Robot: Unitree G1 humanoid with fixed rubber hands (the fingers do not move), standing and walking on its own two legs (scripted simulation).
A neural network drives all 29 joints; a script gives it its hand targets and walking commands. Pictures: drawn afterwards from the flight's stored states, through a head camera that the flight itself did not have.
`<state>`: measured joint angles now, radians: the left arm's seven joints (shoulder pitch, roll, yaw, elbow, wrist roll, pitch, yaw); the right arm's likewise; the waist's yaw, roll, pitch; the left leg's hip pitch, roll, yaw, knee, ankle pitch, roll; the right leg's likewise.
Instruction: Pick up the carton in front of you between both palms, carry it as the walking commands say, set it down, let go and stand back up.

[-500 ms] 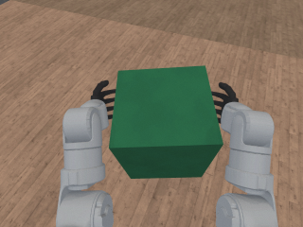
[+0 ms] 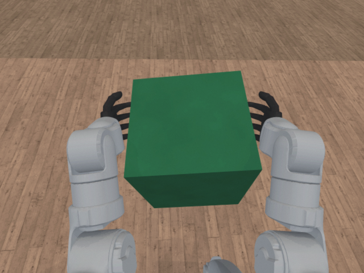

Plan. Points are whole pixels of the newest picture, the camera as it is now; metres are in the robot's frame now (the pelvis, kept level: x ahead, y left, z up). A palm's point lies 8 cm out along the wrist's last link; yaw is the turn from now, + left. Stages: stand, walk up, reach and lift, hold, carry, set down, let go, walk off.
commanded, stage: carry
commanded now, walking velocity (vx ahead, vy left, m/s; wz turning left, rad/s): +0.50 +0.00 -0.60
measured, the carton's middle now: (191, 148) +0.38 -0.02 +0.07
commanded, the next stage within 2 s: none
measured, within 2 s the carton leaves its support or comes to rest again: neither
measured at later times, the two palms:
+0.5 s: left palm (150, 40) +0.70 +0.07 +0.16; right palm (255, 52) +0.64 -0.22 +0.16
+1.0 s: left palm out of the picture +0.92 +0.01 +0.21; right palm (256, 1) +0.90 -0.29 +0.20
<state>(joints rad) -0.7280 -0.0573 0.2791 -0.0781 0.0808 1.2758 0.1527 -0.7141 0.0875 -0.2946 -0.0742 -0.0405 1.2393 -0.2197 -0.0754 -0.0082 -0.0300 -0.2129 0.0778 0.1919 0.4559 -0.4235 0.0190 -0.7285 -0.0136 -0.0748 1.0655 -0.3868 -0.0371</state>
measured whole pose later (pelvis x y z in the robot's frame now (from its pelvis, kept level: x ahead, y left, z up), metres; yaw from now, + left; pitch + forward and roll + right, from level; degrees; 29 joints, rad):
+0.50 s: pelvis +0.30 -0.01 +0.01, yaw -15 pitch +5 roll +0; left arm -0.78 -0.07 0.27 -0.12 0.00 1.27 0.25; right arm -0.70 0.13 -0.34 -0.20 -0.10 1.20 -0.19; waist 0.09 -0.04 0.05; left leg -0.62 0.03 0.02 0.66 -0.24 -0.01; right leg -0.32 0.08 0.03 0.64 -0.47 -0.06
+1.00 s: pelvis +0.54 -0.09 +0.04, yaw -7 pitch +5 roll +3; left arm -0.77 -0.09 0.36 0.03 0.12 1.31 0.21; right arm -0.83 0.05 -0.29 0.14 -0.04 1.25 -0.24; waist 0.00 0.00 -0.05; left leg -0.63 0.01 0.02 1.21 -0.38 0.01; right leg -0.31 -0.02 -0.14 0.51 -0.37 -0.06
